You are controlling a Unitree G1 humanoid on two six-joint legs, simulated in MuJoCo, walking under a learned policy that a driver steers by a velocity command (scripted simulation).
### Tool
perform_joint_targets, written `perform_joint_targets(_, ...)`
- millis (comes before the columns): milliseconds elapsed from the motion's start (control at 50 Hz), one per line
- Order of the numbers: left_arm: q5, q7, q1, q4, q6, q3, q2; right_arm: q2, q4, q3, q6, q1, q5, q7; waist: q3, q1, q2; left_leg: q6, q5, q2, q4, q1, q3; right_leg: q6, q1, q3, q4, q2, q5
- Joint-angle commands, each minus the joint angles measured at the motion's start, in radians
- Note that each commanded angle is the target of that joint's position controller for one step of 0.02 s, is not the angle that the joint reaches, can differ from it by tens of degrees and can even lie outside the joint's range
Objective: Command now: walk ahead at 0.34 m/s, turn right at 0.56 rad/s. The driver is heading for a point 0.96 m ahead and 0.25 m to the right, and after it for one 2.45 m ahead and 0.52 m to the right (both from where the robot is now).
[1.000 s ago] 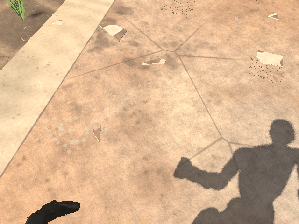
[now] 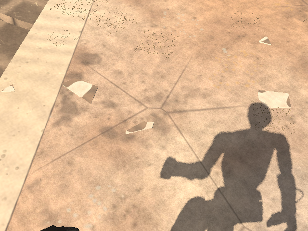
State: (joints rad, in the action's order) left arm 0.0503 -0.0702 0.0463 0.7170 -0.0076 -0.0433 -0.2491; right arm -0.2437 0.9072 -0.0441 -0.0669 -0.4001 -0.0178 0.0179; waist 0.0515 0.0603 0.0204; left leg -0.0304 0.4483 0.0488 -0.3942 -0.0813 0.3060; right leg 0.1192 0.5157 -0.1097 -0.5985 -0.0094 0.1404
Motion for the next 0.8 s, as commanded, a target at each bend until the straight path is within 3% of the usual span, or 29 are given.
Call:
perform_joint_targets(20,0.022,0.039,0.370,0.052,-0.033,-0.063,-0.167,-0.178,-0.075,-0.038,0.002,0.019,0.014,0.007,-0.233,-0.199,-0.013,0.054,-0.764,0.149,-0.642,0.263,-0.046,0.090,-0.528,0.106,0.115,-0.006,-0.169)
perform_joint_targets(40,0.007,0.047,0.322,0.026,-0.028,-0.099,-0.326,-0.050,-0.139,-0.011,0.003,-0.077,0.025,-0.007,-0.352,-0.096,0.239,-0.012,0.210,-0.044,-1.039,0.701,-0.100,0.273,-0.874,0.595,0.060,-0.367,-0.701)
perform_joint_targets(60,-0.049,0.057,0.401,0.011,-0.012,-0.107,-0.312,-0.140,-0.144,-0.026,0.007,0.018,0.002,-0.003,-0.463,-0.184,0.029,-0.011,0.147,-0.047,-1.100,0.721,-0.309,0.309,-0.859,0.670,0.119,-0.369,-0.843)
perform_joint_targets(80,-0.052,0.067,0.322,0.017,-0.007,-0.096,-0.280,-0.111,-0.165,-0.018,0.005,0.082,0.019,-0.001,-0.317,-0.145,0.029,-0.005,0.039,0.002,-1.078,0.763,-0.331,0.287,-0.739,0.521,0.143,-0.345,-0.862)
perform_joint_targets(100,-0.058,0.071,0.257,0.012,-0.002,-0.075,-0.200,-0.107,-0.161,-0.012,0.002,0.100,0.013,0.002,-0.197,-0.112,-0.011,-0.002,-0.026,0.033,-0.979,0.744,-0.327,0.234,-0.588,0.441,0.183,-0.284,-0.793)
perform_joint_targets(120,-0.062,0.075,0.209,0.008,0.000,-0.061,-0.157,-0.112,-0.157,-0.015,0.013,0.107,-0.003,0.003,-0.125,-0.076,-0.012,-0.006,-0.045,0.049,-0.912,0.710,-0.332,0.190,-0.479,0.388,0.216,-0.224,-0.729)
perform_joint_targets(140,-0.065,0.077,0.176,0.000,0.003,-0.051,-0.128,-0.115,-0.155,-0.017,0.033,0.077,-0.019,0.001,-0.111,-0.042,0.001,-0.016,-0.056,0.052,-0.867,0.647,-0.334,0.173,-0.390,0.351,0.244,-0.186,-0.704)
perform_joint_targets(160,-0.058,0.074,0.172,-0.003,0.000,-0.048,-0.129,-0.111,-0.152,-0.018,0.052,0.060,-0.023,-0.001,-0.120,-0.029,0.001,-0.022,-0.062,0.045,-0.832,0.605,-0.332,0.162,-0.345,0.333,0.253,-0.171,-0.709)
perform_joint_targets(200,-0.045,0.066,0.187,0.000,-0.011,-0.059,-0.166,-0.091,-0.157,-0.014,0.073,0.049,-0.018,-0.002,-0.146,-0.015,-0.005,-0.029,-0.089,0.026,-0.776,0.582,-0.322,0.158,-0.313,0.314,0.251,-0.147,-0.752)
perform_joint_targets(340,-0.042,0.075,0.251,-0.005,0.011,-0.068,-0.186,-0.105,-0.216,-0.015,0.094,0.211,-0.012,0.007,-0.129,-0.073,0.050,-0.032,-0.183,0.008,-0.590,0.665,-0.356,0.115,-0.347,0.421,0.270,-0.121,-0.405)
perform_joint_targets(400,-0.036,0.078,0.277,-0.008,0.023,-0.073,-0.192,-0.110,-0.236,-0.013,0.094,0.264,-0.006,0.011,-0.106,-0.097,0.063,-0.028,-0.159,-0.011,-0.513,0.674,-0.374,0.115,-0.384,0.485,0.254,-0.127,-0.330)
perform_joint_targets(480,-0.028,0.077,0.281,-0.016,0.035,-0.078,-0.202,-0.117,-0.257,-0.009,0.084,0.289,0.010,0.018,-0.098,-0.106,0.080,-0.009,-0.082,-0.055,-0.409,0.610,-0.383,0.119,-0.409,0.555,0.194,-0.128,-0.426)
perform_joint_targets(520,-0.029,0.075,0.264,-0.023,0.040,-0.080,-0.208,-0.121,-0.262,-0.006,0.076,0.275,0.018,0.021,-0.099,-0.098,0.091,0.007,-0.051,-0.078,-0.329,0.545,-0.386,0.109,-0.413,0.596,0.167,-0.122,-0.484)
perform_joint_targets(560,-0.039,0.073,0.217,-0.034,0.044,-0.080,-0.208,-0.122,-0.254,-0.005,0.067,0.220,0.022,0.026,-0.094,-0.061,0.095,0.022,-0.098,-0.093,-0.153,0.420,-0.383,0.065,-0.379,0.623,0.143,-0.088,-0.438)
perform_joint_targets(580,-0.051,0.076,0.179,-0.044,0.045,-0.077,-0.201,-0.126,-0.244,-0.006,0.059,0.174,0.014,0.031,-0.089,-0.027,0.081,0.031,-0.204,-0.076,0.004,0.307,-0.389,0.019,-0.317,0.612,0.110,-0.050,-0.338)
perform_joint_targets(600,-0.058,0.078,0.187,-0.057,0.041,-0.065,-0.159,-0.176,-0.242,-0.017,0.052,0.153,0.000,0.041,-0.106,-0.035,-0.017,0.062,-0.269,0.061,0.108,0.185,-0.496,-0.038,-0.220,0.541,0.010,0.016,-0.111)
perform_joint_targets(620,-0.060,0.080,0.278,-0.068,0.038,-0.046,-0.079,-0.265,-0.278,-0.027,0.058,0.227,-0.003,0.047,-0.114,-0.110,-0.251,0.155,-0.576,0.324,0.127,0.078,-0.753,-0.098,-0.047,0.327,-0.192,0.175,0.371)
perform_joint_targets(640,-0.024,0.086,0.282,-0.052,0.047,-0.072,-0.187,-0.257,-0.265,-0.033,0.071,0.177,0.003,0.035,-0.135,-0.071,-0.235,0.282,-0.789,0.388,0.073,0.136,-0.801,-0.115,-0.007,0.218,-0.384,0.185,0.528)
perform_joint_targets(660,-0.015,0.083,0.270,-0.038,0.052,-0.083,-0.211,-0.197,-0.268,-0.018,0.074,0.175,0.008,0.028,-0.114,-0.082,-0.136,0.290,-0.821,0.347,0.062,0.162,-0.716,-0.125,-0.010,0.232,-0.492,0.138,0.475)
perform_joint_targets(680,-0.018,0.075,0.258,-0.023,0.058,-0.083,-0.200,-0.154,-0.271,-0.007,0.074,0.215,0.010,0.023,-0.076,-0.093,-0.103,0.257,-0.790,0.268,0.059,0.208,-0.607,-0.137,-0.024,0.236,-0.534,0.120,0.407)
perform_joint_targets(700,-0.027,0.065,0.260,-0.018,0.066,-0.079,-0.188,-0.143,-0.279,-0.002,0.076,0.250,0.002,0.022,-0.073,-0.107,-0.125,0.220,-0.756,0.205,0.057,0.213,-0.531,-0.149,-0.030,0.229,-0.558,0.119,0.355)
perform_joint_targets(740,-0.041,0.050,0.255,-0.015,0.074,-0.069,-0.168,-0.153,-0.274,-0.006,0.072,0.243,-0.005,0.023,-0.083,-0.094,-0.178,0.212,-0.825,0.157,0.043,0.199,-0.456,-0.170,-0.030,0.216,-0.577,0.132,0.311)
perform_joint_targets(800,-0.045,0.051,0.199,-0.026,0.080,-0.055,-0.147,-0.158,-0.250,-0.011,0.063,0.193,0.000,0.018,-0.098,-0.062,-0.174,0.234,-0.828,0.171,0.035,0.142,-0.448,-0.181,-0.025,0.218,-0.484,0.129,0.300)
